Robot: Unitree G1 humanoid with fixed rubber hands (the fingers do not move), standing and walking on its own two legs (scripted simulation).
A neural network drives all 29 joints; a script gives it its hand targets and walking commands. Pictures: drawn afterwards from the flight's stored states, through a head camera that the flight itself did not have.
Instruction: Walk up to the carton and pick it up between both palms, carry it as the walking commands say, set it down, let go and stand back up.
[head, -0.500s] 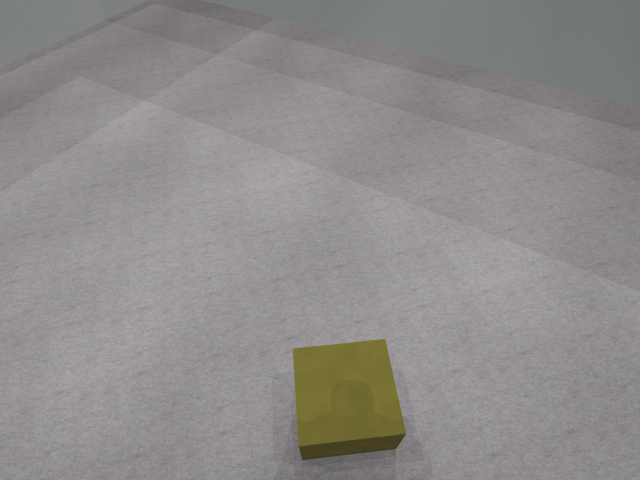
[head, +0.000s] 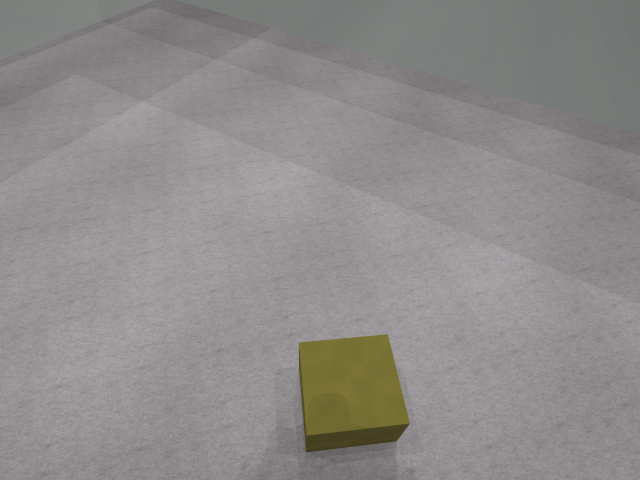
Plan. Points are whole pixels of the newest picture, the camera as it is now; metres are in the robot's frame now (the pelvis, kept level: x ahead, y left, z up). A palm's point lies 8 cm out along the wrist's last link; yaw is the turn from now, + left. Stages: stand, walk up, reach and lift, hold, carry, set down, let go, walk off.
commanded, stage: walk up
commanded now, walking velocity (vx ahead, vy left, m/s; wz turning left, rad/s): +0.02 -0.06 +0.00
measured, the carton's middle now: (347, 392) +0.46 -0.08 -0.68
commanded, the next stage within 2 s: none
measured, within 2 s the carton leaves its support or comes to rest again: neither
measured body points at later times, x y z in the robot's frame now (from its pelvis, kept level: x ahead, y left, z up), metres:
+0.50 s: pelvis +0.01 -0.07 +0.00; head +0.04 -0.08 +0.45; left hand +0.08 +0.16 -0.15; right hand -0.03 -0.31 -0.16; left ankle -0.03 +0.09 -0.73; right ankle +0.02 -0.19 -0.74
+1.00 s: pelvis +0.03 -0.07 +0.01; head +0.05 -0.05 +0.45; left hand +0.02 +0.15 -0.16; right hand +0.05 -0.29 -0.15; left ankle +0.00 +0.04 -0.74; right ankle +0.02 -0.19 -0.74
